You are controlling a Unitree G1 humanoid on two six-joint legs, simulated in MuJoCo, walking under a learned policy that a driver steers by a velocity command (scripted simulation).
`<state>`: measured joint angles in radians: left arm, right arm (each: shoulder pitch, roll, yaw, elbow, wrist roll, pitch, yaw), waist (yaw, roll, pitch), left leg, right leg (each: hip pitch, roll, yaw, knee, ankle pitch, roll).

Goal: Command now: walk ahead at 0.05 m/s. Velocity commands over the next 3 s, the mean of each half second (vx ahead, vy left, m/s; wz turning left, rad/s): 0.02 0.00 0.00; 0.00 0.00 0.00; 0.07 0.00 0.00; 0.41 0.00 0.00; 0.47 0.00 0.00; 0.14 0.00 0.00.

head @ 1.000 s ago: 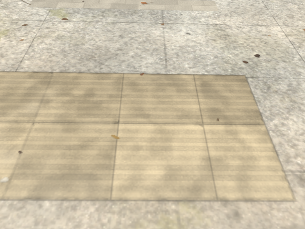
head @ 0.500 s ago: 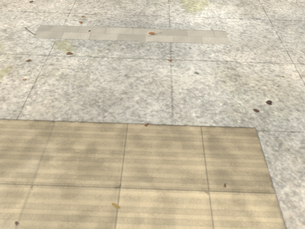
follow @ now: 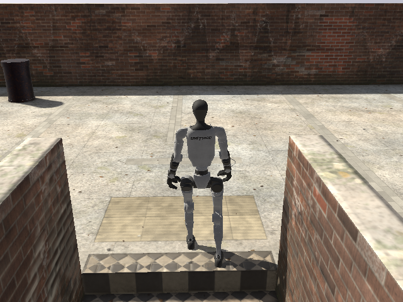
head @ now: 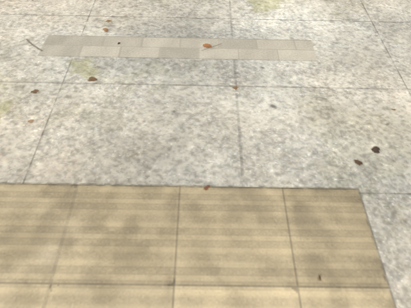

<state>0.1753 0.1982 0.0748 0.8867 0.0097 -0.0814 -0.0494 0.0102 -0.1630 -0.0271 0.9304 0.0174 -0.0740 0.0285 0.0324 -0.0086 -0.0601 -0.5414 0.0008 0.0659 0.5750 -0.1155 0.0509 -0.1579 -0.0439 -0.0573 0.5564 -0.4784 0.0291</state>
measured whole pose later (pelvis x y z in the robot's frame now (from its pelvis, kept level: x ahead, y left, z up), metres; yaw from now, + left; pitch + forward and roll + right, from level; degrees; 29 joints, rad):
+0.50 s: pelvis -0.01 -0.01 +0.00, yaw +0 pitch -1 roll +0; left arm 0.44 0.14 0.01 1.02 0.01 0.00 0.06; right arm 0.15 -0.17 -0.06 0.97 0.01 0.02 -0.03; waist 0.02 -0.01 0.01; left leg -0.45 0.00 0.06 0.57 -0.11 0.04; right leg -0.08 -0.04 -0.06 0.59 -0.50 0.02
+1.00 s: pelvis +0.01 -0.03 +0.00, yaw +1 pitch -1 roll +0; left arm 0.47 0.13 -0.01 1.04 0.01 -0.01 0.04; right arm 0.17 -0.17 -0.04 1.02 0.01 0.02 -0.03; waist 0.01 -0.01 0.02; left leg -0.42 0.01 0.04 0.58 -0.15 0.01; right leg -0.01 -0.02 -0.07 0.53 -0.50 0.00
